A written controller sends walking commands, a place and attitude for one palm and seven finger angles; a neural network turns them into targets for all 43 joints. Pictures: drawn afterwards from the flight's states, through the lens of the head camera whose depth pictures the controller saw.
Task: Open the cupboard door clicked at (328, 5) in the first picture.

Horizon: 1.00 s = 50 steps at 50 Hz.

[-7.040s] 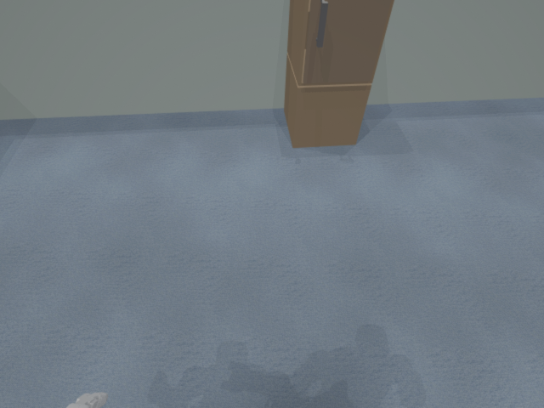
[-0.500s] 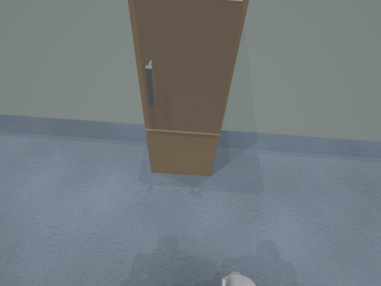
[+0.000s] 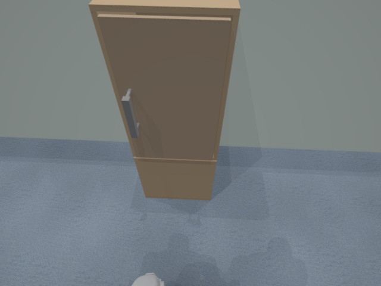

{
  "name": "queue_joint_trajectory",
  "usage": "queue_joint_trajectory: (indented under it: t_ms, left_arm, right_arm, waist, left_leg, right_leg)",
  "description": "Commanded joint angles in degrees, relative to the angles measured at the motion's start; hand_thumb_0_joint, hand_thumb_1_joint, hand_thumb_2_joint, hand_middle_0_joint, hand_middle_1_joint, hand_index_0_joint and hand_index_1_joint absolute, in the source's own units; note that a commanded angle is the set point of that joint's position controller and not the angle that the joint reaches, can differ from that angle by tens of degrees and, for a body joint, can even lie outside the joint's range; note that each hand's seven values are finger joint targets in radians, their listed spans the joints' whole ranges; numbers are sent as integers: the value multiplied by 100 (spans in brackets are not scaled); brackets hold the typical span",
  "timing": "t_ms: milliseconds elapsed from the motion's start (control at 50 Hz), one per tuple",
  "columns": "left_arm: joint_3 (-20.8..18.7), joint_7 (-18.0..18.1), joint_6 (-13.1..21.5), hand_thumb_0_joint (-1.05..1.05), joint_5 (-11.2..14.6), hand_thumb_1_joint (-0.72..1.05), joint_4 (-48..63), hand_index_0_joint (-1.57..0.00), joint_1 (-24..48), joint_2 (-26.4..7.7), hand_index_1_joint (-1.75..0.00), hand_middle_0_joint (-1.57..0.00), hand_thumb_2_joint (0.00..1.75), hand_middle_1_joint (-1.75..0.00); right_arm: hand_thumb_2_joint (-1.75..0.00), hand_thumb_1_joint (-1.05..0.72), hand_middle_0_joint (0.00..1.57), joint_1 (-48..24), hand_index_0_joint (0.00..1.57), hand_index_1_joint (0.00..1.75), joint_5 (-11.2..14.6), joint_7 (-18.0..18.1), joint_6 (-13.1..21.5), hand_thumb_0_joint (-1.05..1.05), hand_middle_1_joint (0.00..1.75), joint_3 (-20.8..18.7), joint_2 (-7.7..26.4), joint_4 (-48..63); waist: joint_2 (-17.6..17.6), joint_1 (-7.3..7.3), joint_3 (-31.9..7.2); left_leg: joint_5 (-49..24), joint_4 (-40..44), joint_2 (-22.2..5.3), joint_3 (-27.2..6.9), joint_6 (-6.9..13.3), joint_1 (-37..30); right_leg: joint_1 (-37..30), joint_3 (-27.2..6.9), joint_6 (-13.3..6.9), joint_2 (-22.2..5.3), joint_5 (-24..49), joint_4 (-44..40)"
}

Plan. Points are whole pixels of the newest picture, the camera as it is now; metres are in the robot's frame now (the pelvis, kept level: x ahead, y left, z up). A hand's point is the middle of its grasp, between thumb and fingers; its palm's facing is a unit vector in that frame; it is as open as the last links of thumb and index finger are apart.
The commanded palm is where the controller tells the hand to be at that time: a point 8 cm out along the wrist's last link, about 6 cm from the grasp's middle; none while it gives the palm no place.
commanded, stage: take the last steps up to it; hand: left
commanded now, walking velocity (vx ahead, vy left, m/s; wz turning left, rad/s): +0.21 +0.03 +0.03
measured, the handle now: (132, 114) +0.65 +0.24 -0.06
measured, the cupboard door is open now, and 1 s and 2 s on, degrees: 0 0 0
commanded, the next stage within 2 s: come to a stop and stand still in 0.10 s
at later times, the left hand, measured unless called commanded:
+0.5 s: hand (112, 278) +0.17 +0.21 -0.18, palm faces +0.02 -0.98 -0.21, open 7.4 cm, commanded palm none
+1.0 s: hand out of the picture +0.15 +0.19 -0.15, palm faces +0.05 -0.95 -0.30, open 7.4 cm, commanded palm none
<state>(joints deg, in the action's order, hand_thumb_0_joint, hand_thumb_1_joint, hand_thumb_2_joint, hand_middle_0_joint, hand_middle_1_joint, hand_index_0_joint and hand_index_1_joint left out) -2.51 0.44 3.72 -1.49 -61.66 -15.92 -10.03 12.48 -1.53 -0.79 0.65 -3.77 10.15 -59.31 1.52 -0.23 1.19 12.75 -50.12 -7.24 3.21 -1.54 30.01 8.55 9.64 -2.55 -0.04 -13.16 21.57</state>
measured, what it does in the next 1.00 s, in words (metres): walks ahead: left foot, then right foot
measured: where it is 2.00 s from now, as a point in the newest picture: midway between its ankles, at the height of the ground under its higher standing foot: outside the picture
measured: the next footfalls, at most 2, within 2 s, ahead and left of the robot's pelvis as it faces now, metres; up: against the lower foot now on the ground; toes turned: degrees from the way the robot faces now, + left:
left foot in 0.14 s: +0.17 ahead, +0.14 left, +0.00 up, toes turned +7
right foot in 0.58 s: +0.19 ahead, -0.11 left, +0.00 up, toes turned -6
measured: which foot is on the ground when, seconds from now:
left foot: up 0.00-0.12, down 0.14-0.60, up 0.62-1.00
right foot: down 0.00-0.14, up 0.16-0.56, down 0.58-1.00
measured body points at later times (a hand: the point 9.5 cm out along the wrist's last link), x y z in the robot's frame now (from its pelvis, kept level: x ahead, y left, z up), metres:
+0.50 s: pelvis +0.13 +0.02 +0.00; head +0.17 +0.03 +0.45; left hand +0.17 +0.26 -0.16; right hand +0.18 -0.21 -0.16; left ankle +0.13 +0.14 -0.74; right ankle +0.14 -0.10 -0.71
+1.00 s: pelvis +0.10 -0.01 +0.00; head +0.13 -0.05 +0.45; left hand +0.15 +0.24 -0.13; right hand +0.16 -0.26 -0.16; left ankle +0.05 +0.17 -0.69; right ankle +0.15 -0.10 -0.74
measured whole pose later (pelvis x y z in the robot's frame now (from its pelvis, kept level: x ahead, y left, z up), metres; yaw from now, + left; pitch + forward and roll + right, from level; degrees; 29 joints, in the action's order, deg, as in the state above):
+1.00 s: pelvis +0.10 -0.01 +0.00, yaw +0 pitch +0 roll +4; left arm -2.0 1.1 -1.0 -2.0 -56.3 -12.5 -10.1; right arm 10.4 -0.9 -0.6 -4.2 -3.9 13.8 -58.4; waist 0.9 2.3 3.1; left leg 22.8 -47.9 -1.7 -0.9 -3.4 17.7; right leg 16.5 4.6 -2.9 -3.7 -9.0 25.1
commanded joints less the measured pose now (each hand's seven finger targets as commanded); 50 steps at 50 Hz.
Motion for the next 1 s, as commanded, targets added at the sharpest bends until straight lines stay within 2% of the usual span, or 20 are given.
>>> queue_joint_trajectory:
  t_ms: [0, 60, 100, 120, 140, 180, 200, 240, 280, 400, 480, 520, 540, 560, 580, 620, 660, 720, 860, 980]
  left_arm:
    - [-148, 3, 84, 0, 3, 90, 128, -20, -414, -768, -30, -20, 90, -30]
    - [-175, 19, 22, 0, 8, 90, 60, -20, -445, -830, -30, -20, 90, -30]
    - [-139, 17, -40, 0, 43, 90, 65, -20, -477, -633, -30, -20, 90, -30]
    - [-82, -18, -54, 0, 91, 90, 145, -20, -694, -321, -30, -20, 90, -30]
    - [-30, -6, -59, 0, 58, 90, 301, -20, -554, -296, -30, -20, 90, -30]
    - [-65, -6, -109, 0, 53, 90, 271, -20, -208, -338, -30, -20, 90, -30]
    - [-59, -19, -131, 0, 46, 90, 166, -20, -220, -292, -30, -20, 90, -30]
    - [19, 26, -252, 0, 102, 90, -76, -20, -592, -64, -30, -20, 90, -30]
    - [18, 97, -403, 0, 96, 90, -126, -20, -793, -60, -30, -20, 90, -30]
    - [-88, 121, -609, 0, 27, 90, 351, -20, -201, -364, -30, -20, 90, -30]
    - [-136, 126, -579, 0, 52, 90, 570, -20, -42, -389, -30, -20, 90, -30]
    - [-153, 124, -494, 0, 43, 90, 540, -20, -287, -466, -30, -20, 90, -30]
    - [-159, 134, -408, 0, 3, 90, 536, -20, -332, -675, -30, -20, 90, -30]
    - [-227, 182, -337, 0, -56, 90, 565, -20, -272, -1144, -30, -20, 90, -30]
    - [-227, 165, -331, 0, -4, 90, 592, -20, -420, -1333, -30, -20, 90, -30]
    - [-231, 208, -348, 0, 18, 90, 642, -20, -72, -1219, -30, -20, 90, -30]
    - [-228, 247, -362, 0, 30, 90, 776, -20, 277, -1090, -30, -20, 90, -30]
    - [-239, 259, -324, 0, 42, 90, 799, -20, 200, -1107, -30, -20, 90, -30]
    - [-268, 202, -365, 0, -8, 90, 863, -20, 195, -1189, -30, -20, 90, -30]
    - [-284, 122, -415, 0, -54, 90, 747, -20, 112, -1299, -30, -20, 90, -30]
  right_arm:
    - [-90, -90, 20, -107, 20, 30, 19, -82, 133, 0, 30, 81, 101, 331]
    - [-90, -90, 20, -77, 20, 30, 25, -62, 191, 0, 30, 87, 215, 352]
    - [-90, -90, 20, 811, 20, 30, -13, 16, 279, 0, 30, 23, 597, 80]
    - [-90, -90, 20, 1378, 20, 30, -79, 85, 304, 0, 30, -86, 1177, -28]
    - [-90, -90, 20, 1610, 20, 30, -14, 138, 210, 0, 30, -106, 1418, -45]
    - [-90, -90, 20, 948, 20, 30, 19, 211, 197, 0, 30, -3, 1020, 82]
    - [-90, -90, 20, 540, 20, 30, 19, 224, 224, 0, 30, 101, 699, 165]
    - [-90, -90, 20, 44, 20, 30, 60, 291, 285, 0, 30, 227, 456, 193]
    - [-90, -90, 20, -17, 20, 30, 76, 344, 242, 0, 30, 185, 493, 172]
    - [-90, -90, 20, 38, 20, 30, 55, 387, -25, 0, 30, -62, 862, 116]
    - [-90, -90, 20, -149, 20, 30, -3, 345, -123, 0, 30, -160, 947, 202]
    - [-90, -90, 20, -210, 20, 30, 26, 292, -161, 0, 30, -188, 935, 231]
    - [-90, -90, 20, -39, 20, 30, 57, 254, -165, 0, 30, -178, 790, 231]
    - [-90, -90, 20, 181, 20, 30, 105, 214, -154, 0, 30, -133, 431, 305]
    - [-90, -90, 20, 85, 20, 30, 133, 222, -231, 0, 30, -106, 370, 407]
    - [-90, -90, 20, -11, 20, 30, 106, 260, -380, 0, 30, -114, 440, 374]
    - [-90, -90, 20, 71, 20, 30, 74, 209, -388, 0, 30, -125, 508, 249]
    - [-90, -90, 20, 37, 20, 30, 42, 142, -454, 0, 30, -134, 616, 301]
    - [-90, -90, 20, -22, 20, 30, 35, 56, -432, 0, 30, -82, 660, 392]
    - [-90, -90, 20, -2, 20, 30, 89, 57, -282, 0, 30, 30, 529, 402]
  waist:
    - [-745, 143, 297]
    - [-655, 42, 310]
    - [103, -326, -154]
    - [1366, -435, -633]
    - [1605, -460, -619]
    - [907, -313, -82]
    - [429, -143, 163]
    - [268, 200, 36]
    - [338, 226, -277]
    - [815, 4, -159]
    - [971, 58, -112]
    - [773, 206, -305]
    - [136, 198, -399]
    - [-1190, 110, -555]
    - [-1357, 285, -643]
    - [-1375, 195, -613]
    - [-787, 107, -501]
    - [-964, 156, -466]
    - [-1144, 246, -284]
    - [-1335, 311, -170]
  left_leg:
    - [-8, 973, 128, 187, 43, -331]
    - [-100, 1710, 276, 316, 116, -1156]
    - [-563, 2544, 174, 73, 242, -2823]
    - [-1315, 2798, -1087, -1426, 745, -3780]
    - [-1208, 3340, -1722, -2333, 1137, -3671]
    - [-912, 3595, -1529, -1849, 1235, -2758]
    - [-1461, 3645, -1298, -1364, 1115, -2283]
    - [-3392, 3487, -985, -477, 898, -1831]
    - [-4307, 3309, -963, -277, 912, -2071]
    - [-4545, 2930, -1115, -353, 1055, -2446]
    - [-4027, 2690, -1098, -449, 973, -2321]
    - [-3054, 2258, -796, -263, 675, -2187]
    - [-2158, 1762, -398, -51, 375, -2017]
    - [-26, 882, 289, 389, 32, -1084]
    - [2333, 14, 680, 30, -29, -859]
    - [2274, -1212, 679, -642, -26, -620]
    - [1624, -1782, 632, -642, -126, -262]
    - [1078, -1967, 638, -713, -262, -60]
    - [869, -777, 538, -513, -267, -422]
    - [1154, 992, 628, -142, -48, -1215]
  right_leg:
    - [115, -1055, -648, -1583, 736, -957]
    - [233, -1004, -523, -1570, 827, -514]
    - [754, -556, -211, -1036, 914, 1044]
    - [1726, -23, 79, -346, -657, 2563]
    - [2265, -276, 142, -137, -2230, 3795]
    - [2525, -755, 114, -527, -1618, 4600]
    - [2285, -851, 178, -648, -1233, 4429]
    - [1414, -946, 394, -722, -771, 3596]
    - [1116, -864, 508, -598, -661, 3091]
    - [1439, -732, 450, -382, -892, 2718]
    - [1117, -709, 331, -332, -843, 2008]
    - [500, -597, 337, -325, 246, 861]
    - [105, -780, 341, -572, 1622, 198]
    - [-519, -2014, -63, -1697, 3868, 228]
    - [-391, -2300, -696, -2480, 5348, 199]
    - [-99, -2379, -944, -2338, 4638, 86]
    - [-280, -1936, -819, -2023, 4452, 243]
    - [-351, -1789, -672, -1942, 3821, 75]
    - [-58, -1924, -560, -1750, 644, -616]
    - [297, -2059, -604, -1561, -503, -973]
